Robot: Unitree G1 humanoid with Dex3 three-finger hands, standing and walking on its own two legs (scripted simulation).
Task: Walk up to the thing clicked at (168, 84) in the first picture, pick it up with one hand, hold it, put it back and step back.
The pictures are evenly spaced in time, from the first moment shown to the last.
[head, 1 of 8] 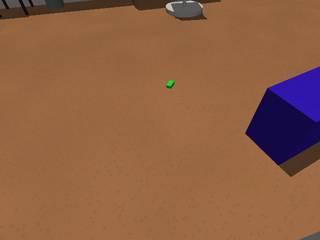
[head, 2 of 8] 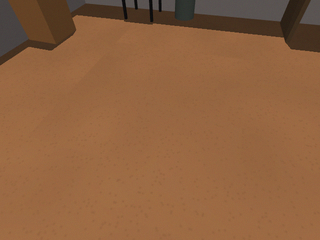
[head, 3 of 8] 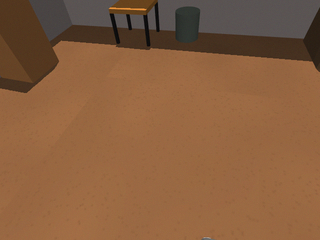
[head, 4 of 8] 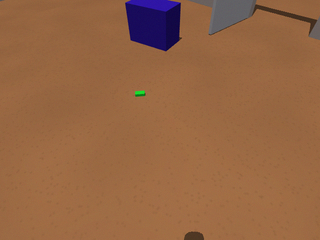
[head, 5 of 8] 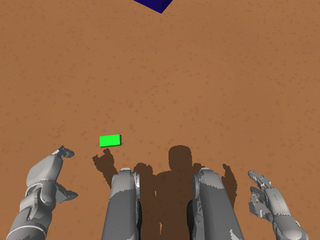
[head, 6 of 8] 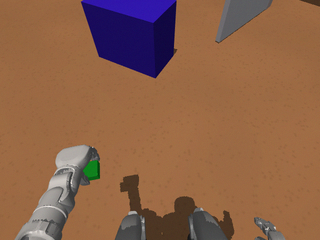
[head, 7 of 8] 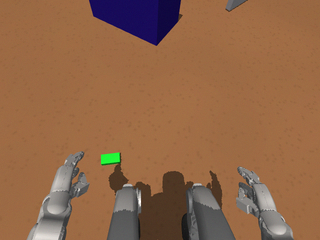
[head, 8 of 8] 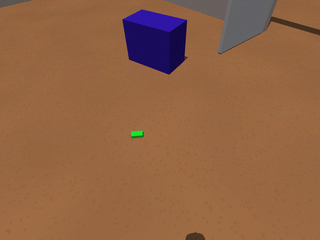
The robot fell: no
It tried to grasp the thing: yes
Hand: left
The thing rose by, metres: 0.69
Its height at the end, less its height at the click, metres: +0.00
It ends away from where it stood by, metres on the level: 0.01
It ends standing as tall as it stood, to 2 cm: yes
